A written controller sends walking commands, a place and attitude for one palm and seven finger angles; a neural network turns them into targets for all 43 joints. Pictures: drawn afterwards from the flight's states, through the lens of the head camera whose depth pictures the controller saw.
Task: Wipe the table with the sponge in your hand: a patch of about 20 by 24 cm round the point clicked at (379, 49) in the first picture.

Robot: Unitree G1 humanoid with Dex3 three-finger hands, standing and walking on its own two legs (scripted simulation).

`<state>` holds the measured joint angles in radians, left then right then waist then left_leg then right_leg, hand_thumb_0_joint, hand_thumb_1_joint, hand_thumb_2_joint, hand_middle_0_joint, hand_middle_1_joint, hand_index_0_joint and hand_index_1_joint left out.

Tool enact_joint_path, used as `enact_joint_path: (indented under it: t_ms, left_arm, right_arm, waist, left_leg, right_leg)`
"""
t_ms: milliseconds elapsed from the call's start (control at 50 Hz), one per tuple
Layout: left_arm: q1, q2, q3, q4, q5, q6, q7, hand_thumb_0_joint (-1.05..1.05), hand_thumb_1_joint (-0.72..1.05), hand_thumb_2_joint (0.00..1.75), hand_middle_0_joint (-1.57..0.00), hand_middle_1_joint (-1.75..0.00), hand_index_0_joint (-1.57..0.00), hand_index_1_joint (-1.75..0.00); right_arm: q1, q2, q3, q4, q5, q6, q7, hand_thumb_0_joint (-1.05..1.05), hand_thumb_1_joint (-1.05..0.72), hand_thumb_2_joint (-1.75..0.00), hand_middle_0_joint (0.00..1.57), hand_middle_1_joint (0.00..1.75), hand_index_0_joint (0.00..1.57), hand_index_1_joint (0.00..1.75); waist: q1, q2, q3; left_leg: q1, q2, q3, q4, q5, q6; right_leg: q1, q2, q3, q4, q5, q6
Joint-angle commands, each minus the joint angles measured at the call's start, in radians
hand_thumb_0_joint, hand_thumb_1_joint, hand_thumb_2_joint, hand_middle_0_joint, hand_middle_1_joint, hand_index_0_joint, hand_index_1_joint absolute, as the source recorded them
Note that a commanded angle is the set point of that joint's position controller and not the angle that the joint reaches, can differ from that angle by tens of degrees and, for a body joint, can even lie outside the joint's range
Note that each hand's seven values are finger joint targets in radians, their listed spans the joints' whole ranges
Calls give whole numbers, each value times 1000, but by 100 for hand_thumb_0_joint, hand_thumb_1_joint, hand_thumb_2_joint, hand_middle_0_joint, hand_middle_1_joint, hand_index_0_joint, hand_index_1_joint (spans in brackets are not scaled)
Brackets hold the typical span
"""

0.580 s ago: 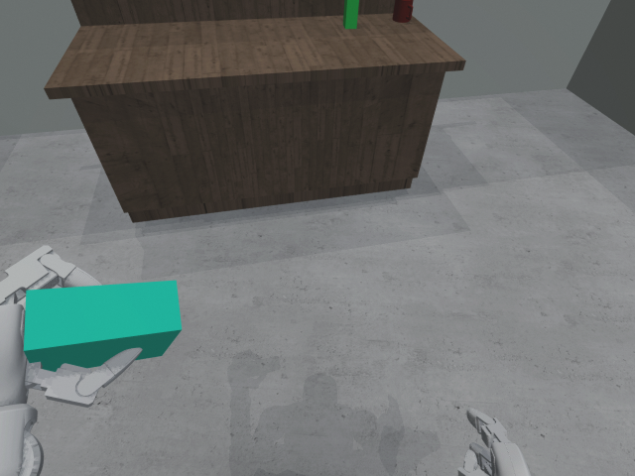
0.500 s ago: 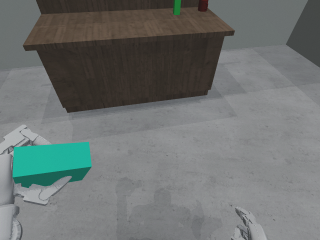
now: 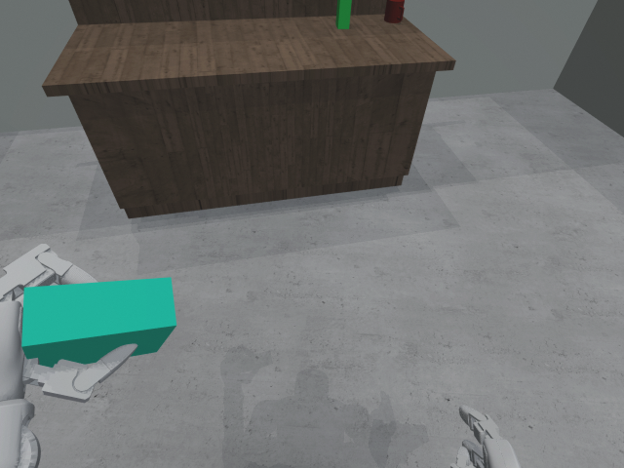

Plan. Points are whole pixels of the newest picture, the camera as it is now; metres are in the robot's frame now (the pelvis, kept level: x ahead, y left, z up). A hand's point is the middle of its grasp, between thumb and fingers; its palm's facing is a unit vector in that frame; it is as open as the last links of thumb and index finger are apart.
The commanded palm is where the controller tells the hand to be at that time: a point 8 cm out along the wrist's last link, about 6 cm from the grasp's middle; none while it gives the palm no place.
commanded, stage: walk to a spot facing it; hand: left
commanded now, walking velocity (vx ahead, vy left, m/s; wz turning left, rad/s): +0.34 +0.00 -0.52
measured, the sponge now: (122, 322) +0.22 +0.21 +0.14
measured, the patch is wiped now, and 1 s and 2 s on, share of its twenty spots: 0.00 0.00 0.00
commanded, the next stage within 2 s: none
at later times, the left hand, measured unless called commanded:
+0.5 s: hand (181, 241) +0.31 +0.17 +0.17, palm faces +0.30 -0.88 -0.38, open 9.2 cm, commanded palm +0.27 +0.22 +0.18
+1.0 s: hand (319, 159) +0.48 +0.03 +0.17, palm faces +0.09 -0.86 -0.50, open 9.2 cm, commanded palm +0.43 +0.10 +0.18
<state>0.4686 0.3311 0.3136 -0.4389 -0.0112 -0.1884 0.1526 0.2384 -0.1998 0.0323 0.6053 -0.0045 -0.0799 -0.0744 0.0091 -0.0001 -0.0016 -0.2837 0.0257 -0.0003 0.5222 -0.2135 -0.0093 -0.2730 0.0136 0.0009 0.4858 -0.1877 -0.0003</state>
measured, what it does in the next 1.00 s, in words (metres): walks ahead, turning right: left foot, then right foot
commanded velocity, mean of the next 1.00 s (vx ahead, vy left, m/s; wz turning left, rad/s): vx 0.36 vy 0.00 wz -0.25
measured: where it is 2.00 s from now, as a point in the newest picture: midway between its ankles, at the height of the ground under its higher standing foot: (397, 403)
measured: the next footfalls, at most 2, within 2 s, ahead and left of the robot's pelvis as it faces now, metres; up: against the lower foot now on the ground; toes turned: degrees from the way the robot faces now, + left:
left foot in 0.50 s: +0.16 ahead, +0.10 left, +0.00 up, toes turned +0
right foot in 0.80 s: +0.22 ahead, -0.22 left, +0.00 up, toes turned -26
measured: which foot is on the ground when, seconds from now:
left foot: down 0.00-0.24, up 0.26-0.48, down 0.50-0.80, up 0.82-1.00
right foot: down 0.00-0.52, up 0.54-0.78, down 0.80-1.00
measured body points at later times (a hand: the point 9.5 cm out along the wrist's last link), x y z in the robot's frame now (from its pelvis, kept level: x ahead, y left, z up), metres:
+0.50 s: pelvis +0.07 -0.03 +0.00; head +0.07 -0.03 +0.44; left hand +0.29 +0.22 +0.19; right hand +0.18 -0.30 -0.09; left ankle +0.11 +0.09 -0.73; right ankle +0.05 -0.12 -0.74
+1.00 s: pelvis +0.20 -0.12 -0.01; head +0.24 -0.15 +0.44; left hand +0.47 +0.08 +0.20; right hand +0.27 -0.40 -0.12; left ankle +0.25 +0.02 -0.65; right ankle +0.18 -0.20 -0.74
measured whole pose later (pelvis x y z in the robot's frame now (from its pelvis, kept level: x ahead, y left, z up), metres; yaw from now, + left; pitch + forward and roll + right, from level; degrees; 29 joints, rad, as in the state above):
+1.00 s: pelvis +0.20 -0.12 -0.01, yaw -17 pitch +0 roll +0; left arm 0.52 0.37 0.39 -0.56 -0.01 -0.24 0.13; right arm 0.17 -0.22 -0.01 0.65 0.00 -0.01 -0.05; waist -0.03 0.02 0.10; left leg -0.57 0.14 0.07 1.19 -0.38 -0.04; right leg -0.29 -0.03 -0.17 0.60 -0.32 -0.06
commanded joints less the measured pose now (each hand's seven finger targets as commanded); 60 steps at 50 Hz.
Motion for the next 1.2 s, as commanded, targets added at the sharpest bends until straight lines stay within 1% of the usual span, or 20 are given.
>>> enact_joint_path:
  t_ms: [0, 80, 160, 200, 220, 260, 440, 460, 500, 520, 620, 740, 760, 800, 820, 940, 1120, 1140, 1160, 1180]
  left_arm:
    - [-133, 150, 94, -241, 3, -60, 23, 0, 10, 130, -120, -160, -120, -160]
    - [-142, 138, 90, -209, 7, -59, 24, 0, 10, 130, -120, -160, -120, -160]
    - [-168, 137, 77, -198, 15, -57, 14, 0, 10, 130, -120, -160, -120, -160]
    - [-177, 156, 88, -198, 16, -55, 12, 0, 10, 130, -120, -160, -120, -160]
    - [-177, 179, 100, -185, 15, -54, 15, 0, 10, 130, -120, -160, -120, -160]
    - [-193, 203, 120, -206, 8, -69, 26, 0, 10, 130, -120, -160, -120, -160]
    - [-93, 182, 134, -243, -10, -100, 25, 0, 10, 130, -120, -160, -120, -160]
    - [-102, 178, 129, -243, -9, -104, 26, 0, 10, 130, -120, -160, -120, -160]
    - [-123, 154, 106, -263, -13, -116, 25, 0, 10, 130, -120, -160, -120, -160]
    - [-125, 202, 139, -216, 4, -116, 23, 0, 10, 130, -120, -160, -120, -160]
    - [-127, 172, 102, -289, 23, -91, 16, 0, 10, 130, -120, -160, -120, -160]
    - [-68, 203, 166, -258, 5, -76, 16, 0, 10, 130, -120, -160, -120, -160]
    - [-60, 214, 176, -247, 6, -70, 16, 0, 10, 130, -120, -160, -120, -160]
    - [-25, 275, 251, -231, -4, -70, 25, 0, 10, 130, -120, -160, -120, -160]
    - [-29, 273, 253, -272, -27, -83, 19, 0, 10, 130, -120, -160, -120, -160]
    - [16, 227, 236, -327, -12, -109, 15, 0, 10, 130, -120, -160, -120, -160]
    - [-93, 197, 158, -322, -8, -97, 41, 0, 10, 130, -120, -160, -120, -160]
    - [-120, 199, 158, -339, -6, -107, 40, 0, 10, 130, -120, -160, -120, -160]
    - [-132, 195, 163, -353, -13, -116, 42, 0, 10, 130, -120, -160, -120, -160]
    - [-150, 217, 162, -299, -11, -127, 37, 0, 10, 130, -120, -160, -120, -160]
  right_arm:
    - [-109, -133, -60, -165, -3, -48, -15, 0, -90, -90, 20, 30, 20, 30]
    - [-96, -129, -59, -153, -6, -48, -23, 0, -90, -90, 20, 30, 20, 30]
    - [-101, -126, -58, -151, -8, -50, -9, 0, -90, -90, 20, 30, 20, 30]
    - [-103, -121, -63, -161, -4, -47, -3, 0, -90, -90, 20, 30, 20, 30]
    - [-108, -106, -58, -161, -5, -45, -1, 0, -90, -90, 20, 30, 20, 30]
    - [-131, -104, -51, -158, -5, -52, 8, 0, -90, -90, 20, 30, 20, 30]
    - [-93, -97, -48, -165, -5, -21, -3, 0, -90, -90, 20, 30, 20, 30]
    - [-71, -112, -57, -165, -4, -25, -12, 0, -90, -90, 20, 30, 20, 30]
    - [-86, -134, -67, -179, 4, -28, -13, 0, -90, -90, 20, 30, 20, 30]
    - [-90, -110, -57, -159, -5, -38, -13, 0, -90, -90, 20, 30, 20, 30]
    - [-80, -118, -65, -135, -5, -62, -4, 0, -90, -90, 20, 30, 20, 30]
    - [-86, -109, -69, -149, -1, -59, 4, 0, -90, -90, 20, 30, 20, 30]
    - [-91, -101, -72, -150, 6, -54, 8, 0, -90, -90, 20, 30, 20, 30]
    - [-132, -72, -64, -186, 11, -48, 21, 0, -90, -90, 20, 30, 20, 30]
    - [-135, -86, -75, -164, 9, -44, 26, 0, -90, -90, 20, 30, 20, 30]
    - [-142, -88, -65, -125, 3, 17, 27, 0, -90, -90, 20, 30, 20, 30]
    - [-85, -101, -87, -168, 2, -16, -7, 0, -90, -90, 20, 30, 20, 30]
    - [-73, -127, -100, -172, 2, -21, -12, 0, -90, -90, 20, 30, 20, 30]
    - [-79, -143, -103, -171, 2, -21, -7, 0, -90, -90, 20, 30, 20, 30]
    - [-90, -122, -84, -172, -1, -26, 3, 0, -90, -90, 20, 30, 20, 30]
  waist:
    - [-14, 123, -45]
    - [-18, 188, -39]
    - [-10, 194, -14]
    - [-2, 1, 1]
    - [4, -196, 23]
    - [6, -154, 8]
    - [-15, -35, -98]
    - [-26, 21, -100]
    - [-29, 324, -90]
    - [-35, 290, -39]
    - [-15, 208, 2]
    - [-6, 203, -85]
    - [10, 99, -123]
    - [23, -258, -186]
    - [19, -181, -160]
    - [-29, -99, -83]
    - [-24, -29, -106]
    - [-40, 117, -135]
    - [-33, 328, -173]
    - [-29, 343, -147]
  left_leg:
    - [-64, 119, -83, -180, -441, 58]
    - [-17, 250, -219, -224, -431, 124]
    - [-126, 240, -100, -139, -387, 99]
    - [-201, 120, 43, 89, -399, 37]
    - [-308, 34, 117, 274, -368, 3]
    - [-398, 36, 23, 542, -321, -13]
    - [125, 41, 153, -58, -83, -1]
    - [231, 95, 95, -126, -104, 27]
    - [394, 430, -341, -273, -161, 183]
    - [299, 492, -419, -328, -246, 227]
    - [200, 367, -22, -254, 4, 163]
    - [97, 260, 213, 65, 208, 86]
    - [-13, 219, 230, 266, 182, 67]
    - [-439, 43, 146, 766, -352, 12]
    - [-445, 92, 17, 839, -331, 2]
    - [-355, 172, 11, 594, -153, -27]
    - [119, 46, 222, -48, 28, 14]
    - [268, 116, 91, -92, 17, 58]
    - [415, 338, -249, -148, 128, 157]
    - [345, 445, -433, -233, 46, 231]
  right_leg:
    - [-43, -26, 71, -17, -328, -28]
    - [-98, 21, -29, 171, -249, -16]
    - [21, 7, -66, 118, -249, -22]
    - [22, -84, 152, -34, -370, -92]
    - [49, -216, 415, -152, -445, -162]
    - [112, -350, 646, -258, -362, -271]
    - [-27, -146, 223, -63, -147, -138]
    - [-103, -105, 188, 47, -154, -101]
    - [-389, 16, -23, 473, -382, -12]
    - [-430, -38, 4, 624, -369, -9]
    - [-356, -115, -87, 484, -212, 11]
    - [94, 14, -273, 56, -71, -4]
    - [243, -24, -189, 12, -53, -35]
    - [433, -400, 521, -116, 144, -244]
    - [357, -423, 549, -156, 51, -242]
    - [110, -343, 104, -157, 149, -183]
    - [87, -219, -34, 95, 142, -98]
    - [-32, -172, -66, 290, 116, -58]
    - [-234, -58, -122, 541, -244, -1]
    - [-318, -34, -57, 710, -442, -5]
